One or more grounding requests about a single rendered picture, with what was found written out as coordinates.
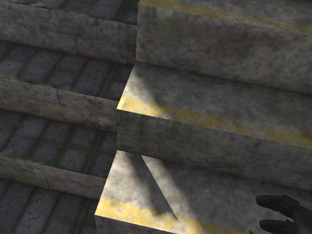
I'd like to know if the right robot hand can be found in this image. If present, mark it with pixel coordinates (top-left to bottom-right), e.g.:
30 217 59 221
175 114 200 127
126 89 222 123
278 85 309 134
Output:
249 194 312 234

